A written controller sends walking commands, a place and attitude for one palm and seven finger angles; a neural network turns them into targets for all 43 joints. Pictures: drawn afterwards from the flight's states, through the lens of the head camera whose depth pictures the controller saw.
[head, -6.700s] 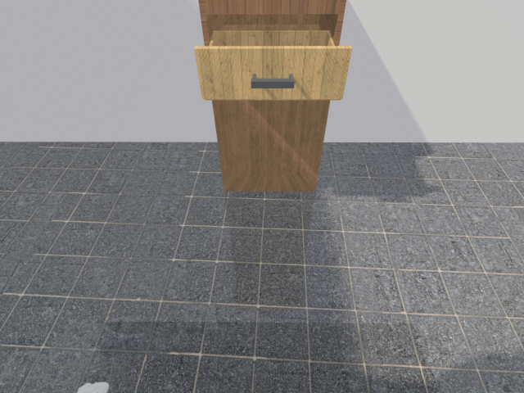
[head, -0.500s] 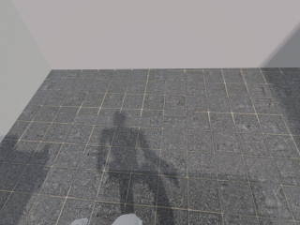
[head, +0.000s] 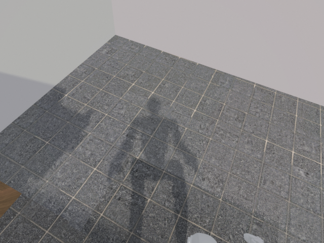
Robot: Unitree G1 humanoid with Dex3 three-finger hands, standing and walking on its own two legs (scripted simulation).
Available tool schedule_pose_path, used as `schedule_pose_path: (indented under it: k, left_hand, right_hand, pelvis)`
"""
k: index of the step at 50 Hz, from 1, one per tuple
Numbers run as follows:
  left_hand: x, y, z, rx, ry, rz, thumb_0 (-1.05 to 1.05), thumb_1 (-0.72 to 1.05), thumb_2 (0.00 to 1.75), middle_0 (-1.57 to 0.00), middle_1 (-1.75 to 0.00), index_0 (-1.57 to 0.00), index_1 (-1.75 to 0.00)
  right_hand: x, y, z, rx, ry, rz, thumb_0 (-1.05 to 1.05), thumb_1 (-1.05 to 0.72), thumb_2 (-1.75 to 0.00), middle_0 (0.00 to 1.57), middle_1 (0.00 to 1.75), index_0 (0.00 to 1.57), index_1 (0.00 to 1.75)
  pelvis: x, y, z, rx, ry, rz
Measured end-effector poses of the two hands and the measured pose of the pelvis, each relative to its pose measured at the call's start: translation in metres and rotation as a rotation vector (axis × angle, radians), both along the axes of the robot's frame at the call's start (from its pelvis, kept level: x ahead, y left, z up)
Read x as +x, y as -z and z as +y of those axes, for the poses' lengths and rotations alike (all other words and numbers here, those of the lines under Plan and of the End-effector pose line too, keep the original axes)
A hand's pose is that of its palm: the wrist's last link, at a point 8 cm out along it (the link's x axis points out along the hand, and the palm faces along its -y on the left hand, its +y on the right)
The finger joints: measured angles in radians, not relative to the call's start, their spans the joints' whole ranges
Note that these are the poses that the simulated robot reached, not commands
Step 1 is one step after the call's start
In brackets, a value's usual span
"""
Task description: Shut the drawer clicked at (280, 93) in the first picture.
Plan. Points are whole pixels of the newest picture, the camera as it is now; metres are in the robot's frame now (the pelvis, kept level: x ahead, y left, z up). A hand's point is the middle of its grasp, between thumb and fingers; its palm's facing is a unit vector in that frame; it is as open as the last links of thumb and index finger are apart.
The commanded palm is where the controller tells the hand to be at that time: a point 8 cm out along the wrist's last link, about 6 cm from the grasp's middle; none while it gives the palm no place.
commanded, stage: turn to face it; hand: left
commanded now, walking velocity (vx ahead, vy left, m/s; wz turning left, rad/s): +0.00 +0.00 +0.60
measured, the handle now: out of the picture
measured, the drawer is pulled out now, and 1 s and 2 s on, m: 0.29 0.29 0.29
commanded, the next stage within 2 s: take the last steps up to it in 1.76 s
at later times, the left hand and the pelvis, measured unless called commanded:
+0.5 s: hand out of the picture +0.06 +0.17 -0.13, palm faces +0.28 -0.91 -0.29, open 7.4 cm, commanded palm none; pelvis +0.01 -0.05 +0.00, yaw +19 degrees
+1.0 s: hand out of the picture -0.10 +0.24 -0.17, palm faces +0.61 -0.76 -0.25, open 7.4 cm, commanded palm none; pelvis -0.01 +0.02 +0.00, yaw +36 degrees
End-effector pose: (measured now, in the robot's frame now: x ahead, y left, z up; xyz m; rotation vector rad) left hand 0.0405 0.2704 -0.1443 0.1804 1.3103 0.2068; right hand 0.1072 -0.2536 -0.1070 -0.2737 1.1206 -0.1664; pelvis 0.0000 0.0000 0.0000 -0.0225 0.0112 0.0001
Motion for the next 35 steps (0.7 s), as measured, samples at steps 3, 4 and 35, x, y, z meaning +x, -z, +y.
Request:
schedule_pose_path:
  k: [3,4,35]
  left_hand:
    - [0.015,-0.009,0.002,0.002,-0.014,-0.065,0.01,0.91,0.9,-0.2,-0.29,-0.2,-0.3]
    - [0.02,-0.011,0.001,0.004,-0.019,-0.086,0.01,0.91,0.9,-0.2,-0.29,-0.2,-0.3]
    - [-0.103,-0.018,-0.06,0.022,-0.396,-0.055,0.01,0.9,0.9,-0.21,-0.3,-0.21,-0.3]
  right_hand:
    - [-0.003,0.001,0.007,0.011,-0.02,0.026,0.01,-0.91,-0.9,0.2,0.3,0.21,0.3]
    - [-0.005,0.002,0.008,0.016,-0.025,0.035,0.01,-0.9,-0.9,0.2,0.3,0.21,0.3]
    - [0.074,0.023,0.007,0.019,-0.373,0.147,0.01,-0.91,-0.9,0.2,0.3,0.2,0.3]
  pelvis:
    - [0.001,-0.004,0.002,-0.002,-0.037,0.001]
    - [0.001,-0.005,0.002,-0.002,-0.05,0.002]
    - [0.003,-0.001,-0.03,0.048,-0.454,-0.008]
